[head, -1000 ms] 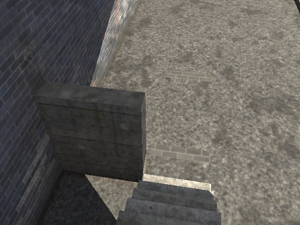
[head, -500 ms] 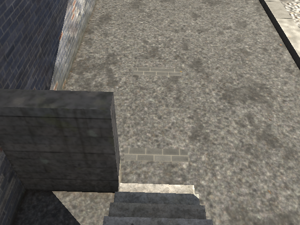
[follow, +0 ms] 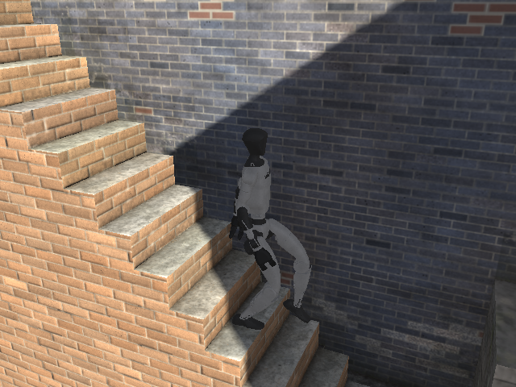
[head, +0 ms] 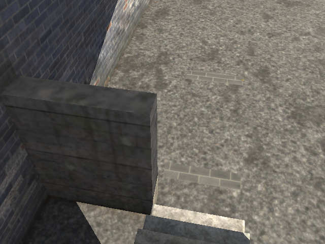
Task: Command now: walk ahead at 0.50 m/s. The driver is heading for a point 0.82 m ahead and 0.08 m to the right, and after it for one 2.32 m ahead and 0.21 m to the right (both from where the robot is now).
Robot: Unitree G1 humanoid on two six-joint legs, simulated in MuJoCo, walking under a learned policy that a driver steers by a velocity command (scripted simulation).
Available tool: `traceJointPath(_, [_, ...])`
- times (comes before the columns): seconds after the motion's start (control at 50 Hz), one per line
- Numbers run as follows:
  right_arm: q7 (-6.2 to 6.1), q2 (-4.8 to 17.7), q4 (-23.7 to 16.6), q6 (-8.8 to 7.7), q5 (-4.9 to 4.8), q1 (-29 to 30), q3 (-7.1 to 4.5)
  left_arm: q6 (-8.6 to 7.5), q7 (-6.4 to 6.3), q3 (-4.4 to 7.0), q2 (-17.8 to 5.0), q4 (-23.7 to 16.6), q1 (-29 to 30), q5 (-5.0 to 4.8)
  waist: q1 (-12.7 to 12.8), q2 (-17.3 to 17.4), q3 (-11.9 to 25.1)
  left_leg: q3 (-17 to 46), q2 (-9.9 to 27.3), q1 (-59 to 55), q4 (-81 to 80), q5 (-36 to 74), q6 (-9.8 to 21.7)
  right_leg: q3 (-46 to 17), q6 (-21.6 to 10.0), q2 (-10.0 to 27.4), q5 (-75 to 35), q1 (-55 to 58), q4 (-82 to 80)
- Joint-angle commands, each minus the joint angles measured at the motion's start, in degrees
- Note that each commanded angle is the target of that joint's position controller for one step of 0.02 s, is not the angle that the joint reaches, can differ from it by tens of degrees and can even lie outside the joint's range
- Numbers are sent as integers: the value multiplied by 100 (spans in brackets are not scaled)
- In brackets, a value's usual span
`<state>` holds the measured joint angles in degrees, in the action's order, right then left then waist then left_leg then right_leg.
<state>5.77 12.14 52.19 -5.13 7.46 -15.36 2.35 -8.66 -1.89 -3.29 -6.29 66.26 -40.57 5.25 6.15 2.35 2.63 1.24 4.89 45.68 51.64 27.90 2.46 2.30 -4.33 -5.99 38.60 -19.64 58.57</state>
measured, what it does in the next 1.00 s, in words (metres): goes down: left foot 0.22 m lower, then right foot 0.22 m lower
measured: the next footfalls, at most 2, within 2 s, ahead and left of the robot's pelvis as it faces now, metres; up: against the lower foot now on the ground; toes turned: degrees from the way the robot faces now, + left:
left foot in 0.16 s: +0.20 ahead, +0.11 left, -0.22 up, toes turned +2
right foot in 0.68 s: +0.41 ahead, -0.11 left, -0.43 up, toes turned -1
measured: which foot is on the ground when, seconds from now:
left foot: up 0.00-0.14, down 0.16-0.66, up 0.68-1.00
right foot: down 0.00-0.16, up 0.18-0.66, down 0.68-1.00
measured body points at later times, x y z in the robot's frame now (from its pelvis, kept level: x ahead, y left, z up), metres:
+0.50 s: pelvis +0.24 +0.02 -0.20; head +0.22 +0.03 +0.25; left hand +0.34 +0.24 -0.34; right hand +0.04 -0.13 -0.33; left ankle +0.16 +0.11 -0.88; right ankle +0.45 -0.13 -0.85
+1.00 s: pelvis +0.50 -0.02 -0.48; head +0.49 -0.01 -0.03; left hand +0.38 +0.17 -0.63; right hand +0.60 -0.25 -0.62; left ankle +0.65 +0.08 -1.19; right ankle +0.37 -0.11 -1.09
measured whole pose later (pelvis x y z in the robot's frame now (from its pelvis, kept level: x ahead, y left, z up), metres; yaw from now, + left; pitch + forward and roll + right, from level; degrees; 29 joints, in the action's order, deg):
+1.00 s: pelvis +0.50 -0.02 -0.48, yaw +0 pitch -2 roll -4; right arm 4.2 13.8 53.4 -5.0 8.1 -15.6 1.6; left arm -8.7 0.1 -2.9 -6.8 59.6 -35.8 4.4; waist 5.3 3.7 1.7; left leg 0.3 3.9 31.0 38.5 20.7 1.1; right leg 3.9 -3.5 -7.0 52.7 -16.5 71.3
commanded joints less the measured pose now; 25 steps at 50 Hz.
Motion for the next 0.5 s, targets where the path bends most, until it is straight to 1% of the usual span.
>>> traceJointPath(0.02, [-107, 420, -412, 117, 47, 305, -12, -130, -87, -31, -639, -642, 456, -258, -205, -362, -1165, 68, -31, -1419, -1820, -746, -152, -2006, -997, 1160, -484, -1443, -997])
traceJointPath(0.04, [-115, 316, -460, 173, 85, 591, 22, -37, -103, -34, -662, -660, 281, -293, -33, -482, -1212, 218, 69, -1120, -2909, -1124, -68, -2426, -1022, 1217, -877, -601, -801])
traceJointPath(0.06, [-80, 239, -333, 184, 259, 371, 42, 71, -45, -32, -769, -691, 401, -196, -122, -913, -1156, 327, 172, -1272, -2753, -964, 34, -2819, -1039, 1376, -1768, -378, -538])
traceJointPath(0.08, [-74, 339, -246, 172, 254, 289, 16, 234, 15, 26, -769, -806, 492, -170, -21, -603, -1138, 368, 229, -1406, -3261, -1234, 91, -2944, -1007, 1370, -2327, -87, -192])
traceJointPath(0.1, [-109, 330, -301, 155, 16, 538, -29, 360, 32, 66, -738, -764, 262, -327, 174, -187, -1185, 106, 13, -1577, -4720, -2394, -12, -2696, -948, 1116, -2543, 385, -148])
traceJointPath(0.12, [-98, 416, 202, 115, 8, -594, -6, 584, 211, 66, -975, -818, 593, 11, -234, -572, -836, 249, 381, -3486, -4152, -861, 110, -2806, -774, 1130, -3178, -566, 749])
traceJointPath(0.14, [-190, 695, 829, -84, -185, -2431, -212, 690, 502, 67, -958, -756, 500, -215, -983, 725, -474, -317, 111, -5327, -5626, -810, 56, -2035, -630, 483, -2392, -1266, 2315])
traceJointPath(0.16, [-131, 1040, 1306, -67, -251, -3885, -458, 713, 916, 194, -1116, -573, 169, -4, -1314, 1507, 261, 109, 906, -7907, -3404, 1576, 793, -1331, 48, -186, -613, -3207, 5001])
traceJointPath(0.18, [-116, 1733, 962, -39, -199, -3357, -669, 613, 982, 353, -998, -849, 201, -289, -1058, 1052, 857, 307, 1307, -8861, -1335, 2883, 1240, -820, 154, -603, 973, -4788, 6073])
traceJointPath(0.2, [-151, 2016, 962, 16, -45, -3241, -845, 464, 888, 299, -813, -1411, 569, -317, -1291, 642, 1000, 1296, 1706, -9014, -1517, 1359, 2036, -760, 309, -433, 750, -5719, 5621])
traceJointPath(0.22, [-206, 1837, 947, 110, 35, -2619, -890, 407, 789, 194, -539, -1705, 984, -345, -1239, 542, -26, 2595, 2401, -7954, -2596, -2364, 2374, -1100, 241, 352, 139, -6701, 5409])
traceJointPath(0.24, [-164, 808, 1029, 147, 65, -2345, -583, 421, 614, 153, -552, -1595, 1420, -304, -1129, -292, -647, 2250, 2130, -6630, -2942, -3931, 1987, -1257, -17, 697, -465, -6746, 5187])
traceJointPath(0.26, [-324, -320, 1015, 37, 262, -2329, -207, 437, 413, 130, -431, -1338, 1091, -198, -853, -1030, -1113, 1442, 1491, -5233, -2789, -4263, 1419, -1777, -213, 1097, -2703, -6218, 2834])
traceJointPath(0.28, [-447, -608, 1217, -70, 32, -2632, -128, 518, 364, 220, -605, -1026, 648, -122, -640, -585, -1501, 1042, 1060, -3419, -2997, -4160, 1371, -1213, -281, 1217, -3910, -4703, 1589])
traceJointPath(0.3, [-514, -642, 1259, -172, -191, -2537, -70, 624, 518, 234, -550, -901, 912, 17, -620, 124, -1690, 755, 600, -1867, -2990, -4759, 1254, -562, -280, 1102, -5035, -3765, 1256])
traceJointPath(0.32, [-527, -408, 1230, -266, -246, -2252, -38, 661, 738, 125, -276, -956, 996, 118, -451, 600, -1469, 865, 495, -990, -2850, -4792, 1210, -365, -164, 1060, -5522, -3088, 2034])
traceJointPath(0.34, [-590, -370, 1252, -370, -223, -2146, 10, 636, 847, 80, -252, -1123, 1112, 197, -469, 368, -1304, 1121, 606, -1088, -2572, -4728, 1309, -611, -96, 1151, -6264, -3464, 1368])
traceJointPath(0.36, [-605, -357, 1325, -479, -148, -2273, 88, 601, 873, 101, -434, -1389, 1687, 183, -637, 91, -1248, 1235, 688, -1248, -2438, -4564, 1309, -743, -32, 1238, -6564, -3543, 895])
traceJointPath(0.38, [-685, -176, 1127, -592, -195, -1962, 83, 520, 830, 107, -546, -1642, 2308, 83, -716, -168, -969, 909, 407, -768, -2368, -4573, 1168, -517, -28, 1157, -7580, -2714, -360])
traceJointPath(0.4, [-688, -32, 1123, -642, -150, -1817, 135, 471, 762, 134, -652, -1677, 2589, 114, -656, 139, -797, 796, 221, -65, -2400, -4948, 1087, -367, 65, 1061, -7540, -1516, -201])
traceJointPath(0.42, [-693, 96, 1012, -697, -145, -1634, 142, 441, 715, 149, -793, -1700, 2548, 172, -534, 230, -840, 795, 235, 202, -2154, -5219, 1088, -439, 140, 1009, -7405, -1174, -156])
traceJointPath(0.44, [-702, 90, 1046, -694, -136, -1733, 205, 479, 683, 166, -906, -1715, 2494, 197, -477, 213, -946, 1006, 375, 44, -2033, -5283, 1109, -595, 208, 1008, -7140, -1268, 103])
traceJointPath(0.46, [-755, 81, 994, -690, -139, -1794, 212, 485, 619, 180, -1019, -1726, 2560, 285, -574, 212, -972, 984, 256, -418, -1642, -5357, 1036, -642, 249, 933, -6806, -1426, -261])
traceJointPath(0.48, [-809, -10, 1006, -671, -144, -1931, 257, 444, 586, 160, -1008, -1833, 2738, 299, -650, 125, -947, 1011, 192, -726, -1177, -5486, 963, -609, 256, 890, -6715, -1456, -557])
traceJointPath(0.5, [-866, -34, 1064, -607, -227, -2182, 260, 411, 577, 133, -938, -1826, 2826, 270, -795, -14, -917, 1052, 171, -1258, -740, -5559, 951, -574, 330, 896, -6509, -1668, -966])
Keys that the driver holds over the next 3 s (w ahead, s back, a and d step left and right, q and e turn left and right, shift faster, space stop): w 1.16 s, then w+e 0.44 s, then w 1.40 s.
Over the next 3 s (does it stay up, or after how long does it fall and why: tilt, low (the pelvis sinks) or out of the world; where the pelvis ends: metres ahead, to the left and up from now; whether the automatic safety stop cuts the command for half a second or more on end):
stays up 1.58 -0.14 -1.44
